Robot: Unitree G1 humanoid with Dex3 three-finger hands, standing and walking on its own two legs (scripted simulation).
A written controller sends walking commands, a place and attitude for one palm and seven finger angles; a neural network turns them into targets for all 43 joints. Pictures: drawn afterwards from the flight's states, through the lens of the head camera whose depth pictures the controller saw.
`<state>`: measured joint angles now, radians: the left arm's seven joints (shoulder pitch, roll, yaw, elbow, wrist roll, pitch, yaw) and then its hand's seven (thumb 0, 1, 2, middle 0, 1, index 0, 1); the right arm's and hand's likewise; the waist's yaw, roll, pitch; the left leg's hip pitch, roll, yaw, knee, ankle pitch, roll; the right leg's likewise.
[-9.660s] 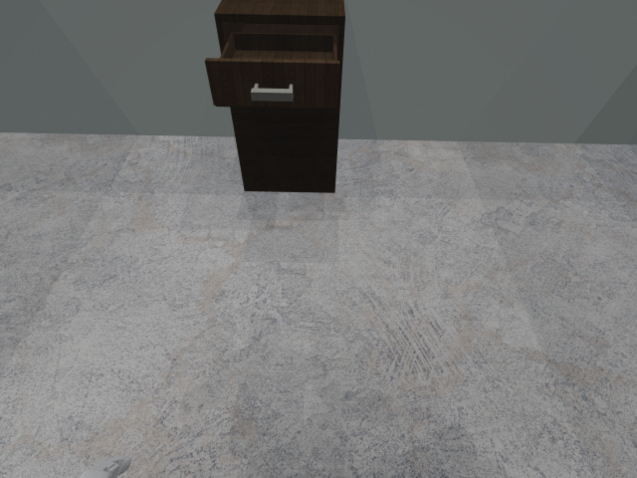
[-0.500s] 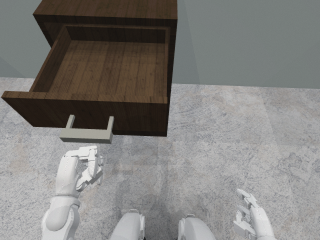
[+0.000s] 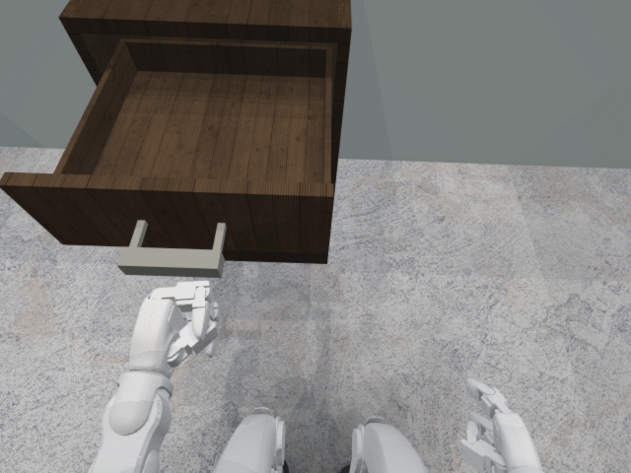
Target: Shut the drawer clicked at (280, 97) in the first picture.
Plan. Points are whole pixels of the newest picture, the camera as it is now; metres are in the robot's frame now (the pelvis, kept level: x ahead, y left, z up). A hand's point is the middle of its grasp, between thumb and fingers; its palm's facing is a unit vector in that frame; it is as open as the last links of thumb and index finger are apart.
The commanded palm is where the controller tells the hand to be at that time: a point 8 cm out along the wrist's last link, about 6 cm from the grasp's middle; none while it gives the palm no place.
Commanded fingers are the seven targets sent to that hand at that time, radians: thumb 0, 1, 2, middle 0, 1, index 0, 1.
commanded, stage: push the drawer shut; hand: left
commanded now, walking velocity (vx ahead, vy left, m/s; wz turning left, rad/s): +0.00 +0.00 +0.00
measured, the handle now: (176, 246) +0.39 +0.19 +0.03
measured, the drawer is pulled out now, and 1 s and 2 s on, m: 0.30 0.21 0.10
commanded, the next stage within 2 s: none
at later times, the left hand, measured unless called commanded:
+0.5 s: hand (209, 298) +0.32 +0.14 +0.02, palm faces -0.02 -1.00 -0.05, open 3.0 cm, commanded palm +0.32 +0.19 +0.03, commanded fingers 0.00 0.90 0.90 -1.40 -1.60 -1.40 -1.60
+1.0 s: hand (219, 247) +0.39 +0.14 +0.02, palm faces -0.02 -1.00 -0.04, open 3.3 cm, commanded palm +0.38 +0.19 +0.03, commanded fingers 0.00 0.90 0.90 -1.40 -1.60 -1.40 -1.60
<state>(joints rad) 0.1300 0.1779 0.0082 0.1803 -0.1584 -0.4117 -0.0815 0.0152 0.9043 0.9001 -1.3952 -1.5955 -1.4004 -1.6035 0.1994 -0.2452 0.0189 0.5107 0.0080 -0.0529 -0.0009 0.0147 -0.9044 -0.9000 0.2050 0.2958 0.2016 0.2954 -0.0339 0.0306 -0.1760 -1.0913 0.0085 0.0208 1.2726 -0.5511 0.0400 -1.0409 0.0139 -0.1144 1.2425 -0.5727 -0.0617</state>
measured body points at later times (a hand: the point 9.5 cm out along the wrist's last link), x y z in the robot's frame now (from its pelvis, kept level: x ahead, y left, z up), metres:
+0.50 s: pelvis +0.00 +0.00 +0.00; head +0.11 +0.01 +0.43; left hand +0.32 +0.20 +0.02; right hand +0.16 -0.24 -0.11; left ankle +0.03 +0.09 -0.62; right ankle +0.01 -0.09 -0.62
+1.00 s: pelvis -0.01 +0.01 +0.00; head +0.11 +0.02 +0.44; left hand +0.39 +0.20 +0.03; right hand +0.10 -0.25 -0.11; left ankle +0.03 +0.10 -0.62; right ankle +0.01 -0.09 -0.62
